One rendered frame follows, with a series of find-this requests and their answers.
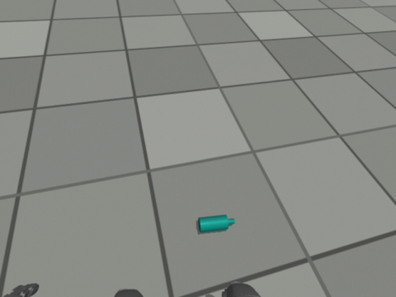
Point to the left robot hand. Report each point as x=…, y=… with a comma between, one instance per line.
x=24, y=291

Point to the bottle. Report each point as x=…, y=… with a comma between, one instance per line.
x=214, y=223

